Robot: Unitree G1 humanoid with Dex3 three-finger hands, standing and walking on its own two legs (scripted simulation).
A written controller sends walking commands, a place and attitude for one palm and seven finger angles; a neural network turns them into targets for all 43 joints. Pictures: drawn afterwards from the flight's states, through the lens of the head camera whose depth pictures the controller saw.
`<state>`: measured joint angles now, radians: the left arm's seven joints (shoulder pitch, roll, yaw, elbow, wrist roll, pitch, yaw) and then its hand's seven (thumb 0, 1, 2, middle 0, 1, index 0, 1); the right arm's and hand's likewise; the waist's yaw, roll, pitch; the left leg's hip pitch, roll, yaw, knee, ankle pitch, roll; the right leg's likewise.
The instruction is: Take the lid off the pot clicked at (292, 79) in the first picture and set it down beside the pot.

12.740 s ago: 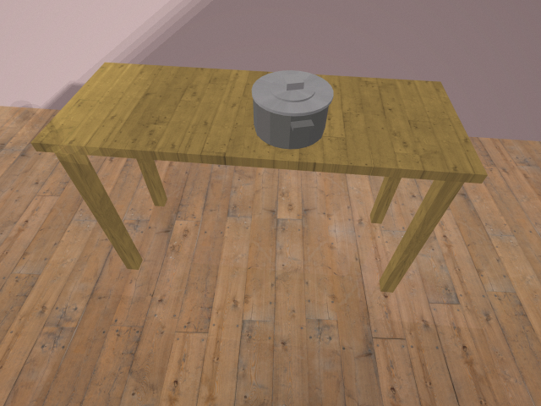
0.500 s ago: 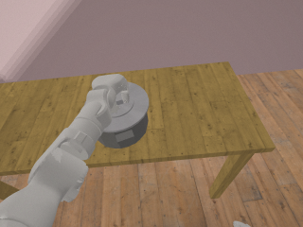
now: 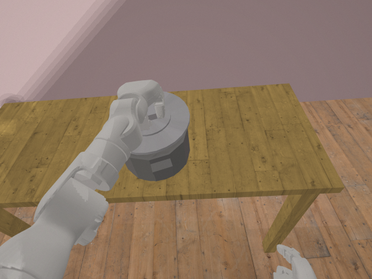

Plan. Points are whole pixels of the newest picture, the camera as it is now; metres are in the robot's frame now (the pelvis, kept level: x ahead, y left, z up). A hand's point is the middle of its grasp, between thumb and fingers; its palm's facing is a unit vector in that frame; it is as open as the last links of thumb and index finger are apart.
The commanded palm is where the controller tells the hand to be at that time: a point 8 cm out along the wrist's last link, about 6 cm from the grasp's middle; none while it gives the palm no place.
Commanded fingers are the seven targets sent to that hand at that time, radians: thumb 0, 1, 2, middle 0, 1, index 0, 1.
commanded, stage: lift the lid straight up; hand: left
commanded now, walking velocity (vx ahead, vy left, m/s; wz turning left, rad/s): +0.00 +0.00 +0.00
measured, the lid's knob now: (146, 112) +0.48 +0.10 +0.11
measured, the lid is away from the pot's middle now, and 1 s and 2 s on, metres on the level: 0.01 0.01 0.07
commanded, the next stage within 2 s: move the lid sideways beside the pot in 1.24 s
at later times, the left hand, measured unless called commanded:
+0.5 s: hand (147, 97) +0.46 +0.08 +0.17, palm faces -0.23 -0.04 -0.97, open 6.0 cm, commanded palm +0.44 +0.10 +0.24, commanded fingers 0.00 0.60 1.08 -0.75 -1.01 -1.04 -1.12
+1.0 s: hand (139, 80) +0.47 +0.09 +0.21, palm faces -0.22 -0.05 -0.97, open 6.0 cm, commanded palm +0.45 +0.10 +0.28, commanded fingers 0.00 0.60 1.08 -0.75 -1.01 -1.04 -1.12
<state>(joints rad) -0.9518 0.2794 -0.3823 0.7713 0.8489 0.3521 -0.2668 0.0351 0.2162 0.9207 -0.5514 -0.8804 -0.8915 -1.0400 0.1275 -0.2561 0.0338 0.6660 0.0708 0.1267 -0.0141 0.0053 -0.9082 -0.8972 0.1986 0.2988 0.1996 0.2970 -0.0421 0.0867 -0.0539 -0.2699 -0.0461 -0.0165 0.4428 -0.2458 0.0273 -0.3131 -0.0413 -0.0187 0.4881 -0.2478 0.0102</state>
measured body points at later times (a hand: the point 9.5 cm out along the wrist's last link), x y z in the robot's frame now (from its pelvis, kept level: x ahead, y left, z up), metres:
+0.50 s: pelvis +0.00 +0.00 +0.00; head +0.01 -0.05 +0.45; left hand +0.46 +0.08 +0.22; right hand +0.12 -0.24 -0.14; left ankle -0.02 +0.11 -0.74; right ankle +0.00 -0.13 -0.74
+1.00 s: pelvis +0.00 +0.00 +0.00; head +0.02 -0.04 +0.45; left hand +0.47 +0.09 +0.26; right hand +0.14 -0.24 -0.12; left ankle -0.02 +0.11 -0.74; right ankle +0.00 -0.13 -0.74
